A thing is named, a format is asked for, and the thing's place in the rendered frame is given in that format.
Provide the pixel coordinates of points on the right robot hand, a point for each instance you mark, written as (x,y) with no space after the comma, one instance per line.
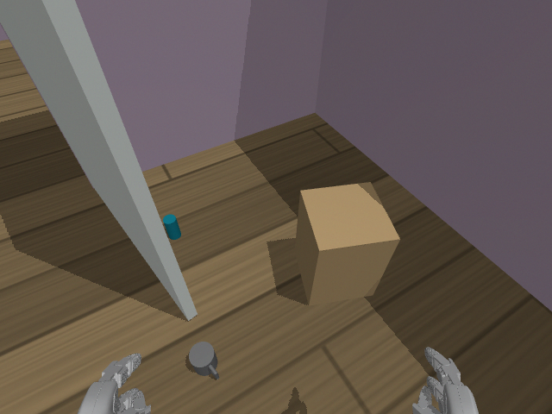
(450,393)

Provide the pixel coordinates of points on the left robot hand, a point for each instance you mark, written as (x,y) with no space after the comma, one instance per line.
(102,396)

